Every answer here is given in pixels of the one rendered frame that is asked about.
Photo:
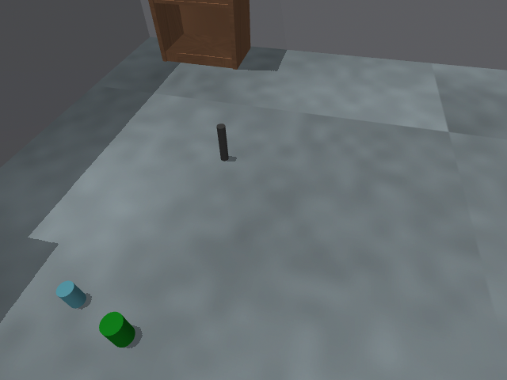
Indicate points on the bookshelf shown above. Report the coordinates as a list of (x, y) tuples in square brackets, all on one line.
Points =
[(204, 32)]

